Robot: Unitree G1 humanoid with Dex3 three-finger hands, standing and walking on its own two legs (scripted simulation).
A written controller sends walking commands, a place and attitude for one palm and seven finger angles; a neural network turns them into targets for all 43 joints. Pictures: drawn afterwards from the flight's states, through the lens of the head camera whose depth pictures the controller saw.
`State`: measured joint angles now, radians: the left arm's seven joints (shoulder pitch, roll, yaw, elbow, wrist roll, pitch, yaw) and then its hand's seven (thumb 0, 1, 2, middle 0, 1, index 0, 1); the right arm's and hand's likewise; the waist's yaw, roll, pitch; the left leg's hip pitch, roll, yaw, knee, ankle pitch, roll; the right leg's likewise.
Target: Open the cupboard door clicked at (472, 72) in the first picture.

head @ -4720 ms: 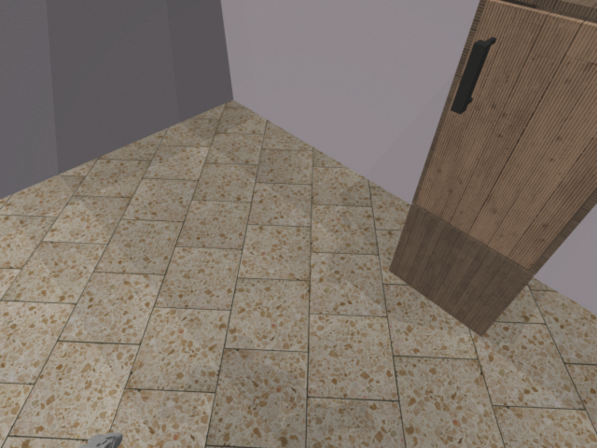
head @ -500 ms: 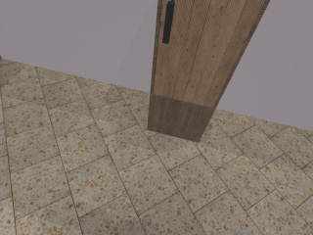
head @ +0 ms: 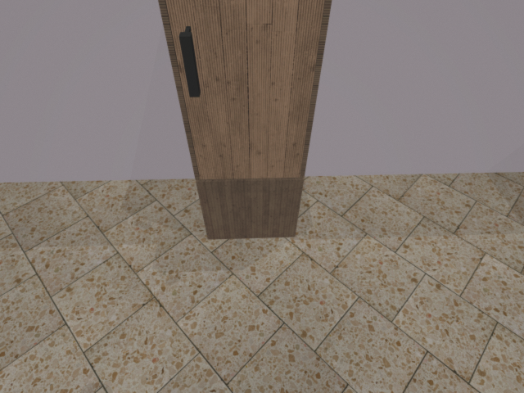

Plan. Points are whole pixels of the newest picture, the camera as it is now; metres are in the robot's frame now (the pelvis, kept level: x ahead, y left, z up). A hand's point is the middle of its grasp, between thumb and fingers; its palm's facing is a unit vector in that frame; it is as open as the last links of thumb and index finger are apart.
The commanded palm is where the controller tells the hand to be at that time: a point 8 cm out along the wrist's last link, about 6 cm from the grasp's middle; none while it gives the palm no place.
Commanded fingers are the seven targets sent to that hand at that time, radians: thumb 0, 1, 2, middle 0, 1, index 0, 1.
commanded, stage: take the last steps up to it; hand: left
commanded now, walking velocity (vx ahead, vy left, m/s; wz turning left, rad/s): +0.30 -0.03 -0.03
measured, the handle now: (191, 62) +0.85 +0.17 +0.10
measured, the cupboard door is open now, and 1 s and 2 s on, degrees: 0 0 0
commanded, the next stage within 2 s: come to a stop and stand still in 0.72 s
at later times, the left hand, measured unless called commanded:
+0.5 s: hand out of the picture +0.04 +0.14 -0.19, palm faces +0.11 -0.98 -0.14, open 7.3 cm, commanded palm none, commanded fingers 0.00 0.90 0.90 -0.20 -0.30 -0.20 -0.30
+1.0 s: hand (176, 276) +0.40 +0.19 -0.18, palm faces -0.01 -0.97 -0.23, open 7.3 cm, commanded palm none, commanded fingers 0.00 0.90 0.90 -0.20 -0.30 -0.20 -0.30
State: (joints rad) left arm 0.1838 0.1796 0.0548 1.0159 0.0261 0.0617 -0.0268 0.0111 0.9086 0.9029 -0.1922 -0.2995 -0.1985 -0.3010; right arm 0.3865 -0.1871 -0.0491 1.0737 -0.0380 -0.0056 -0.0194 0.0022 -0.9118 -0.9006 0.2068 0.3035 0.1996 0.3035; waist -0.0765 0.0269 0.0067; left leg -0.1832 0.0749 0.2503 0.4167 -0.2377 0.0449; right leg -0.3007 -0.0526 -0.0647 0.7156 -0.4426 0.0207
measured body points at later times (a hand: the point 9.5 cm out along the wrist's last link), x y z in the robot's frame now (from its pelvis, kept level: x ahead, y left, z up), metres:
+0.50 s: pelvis +0.15 -0.01 -0.02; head +0.17 +0.01 +0.43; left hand +0.03 +0.19 -0.18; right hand +0.23 -0.24 -0.17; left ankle +0.25 +0.11 -0.73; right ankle +0.00 -0.13 -0.75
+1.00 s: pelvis +0.32 +0.01 -0.02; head +0.33 +0.00 +0.43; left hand +0.40 +0.24 -0.16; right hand +0.28 -0.20 -0.18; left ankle +0.26 +0.11 -0.74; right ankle +0.37 -0.12 -0.75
